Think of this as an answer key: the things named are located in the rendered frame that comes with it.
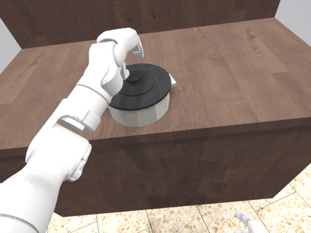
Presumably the pot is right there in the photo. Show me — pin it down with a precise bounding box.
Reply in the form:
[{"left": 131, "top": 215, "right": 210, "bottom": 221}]
[{"left": 107, "top": 74, "right": 176, "bottom": 127}]

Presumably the robot right hand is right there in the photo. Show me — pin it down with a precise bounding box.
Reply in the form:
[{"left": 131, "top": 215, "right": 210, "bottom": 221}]
[{"left": 235, "top": 210, "right": 267, "bottom": 233}]

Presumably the left robot upper arm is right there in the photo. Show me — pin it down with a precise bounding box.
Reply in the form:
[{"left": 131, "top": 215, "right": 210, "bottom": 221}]
[{"left": 0, "top": 123, "right": 92, "bottom": 233}]

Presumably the lid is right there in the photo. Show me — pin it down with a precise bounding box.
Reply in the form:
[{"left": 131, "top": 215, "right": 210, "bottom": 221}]
[{"left": 109, "top": 64, "right": 172, "bottom": 111}]

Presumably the left robot forearm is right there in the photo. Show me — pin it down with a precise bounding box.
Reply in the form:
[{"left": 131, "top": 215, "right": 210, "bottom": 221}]
[{"left": 25, "top": 36, "right": 126, "bottom": 163}]

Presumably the knob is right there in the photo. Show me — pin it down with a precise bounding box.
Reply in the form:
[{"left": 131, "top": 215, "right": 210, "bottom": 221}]
[{"left": 126, "top": 70, "right": 143, "bottom": 84}]

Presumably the robot left hand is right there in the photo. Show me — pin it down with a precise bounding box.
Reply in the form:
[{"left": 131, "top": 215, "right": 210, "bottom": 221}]
[{"left": 97, "top": 28, "right": 144, "bottom": 80}]

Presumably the table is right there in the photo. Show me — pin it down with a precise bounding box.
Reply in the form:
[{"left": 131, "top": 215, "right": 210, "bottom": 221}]
[{"left": 0, "top": 0, "right": 311, "bottom": 217}]

